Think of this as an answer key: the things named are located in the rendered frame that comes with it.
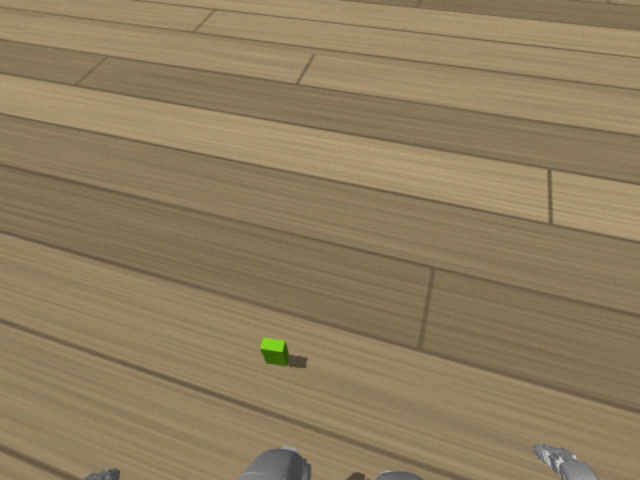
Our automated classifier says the right robot hand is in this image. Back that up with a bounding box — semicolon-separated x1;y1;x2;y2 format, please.
534;444;599;480

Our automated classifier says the carton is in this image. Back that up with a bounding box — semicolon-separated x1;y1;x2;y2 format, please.
260;337;289;366

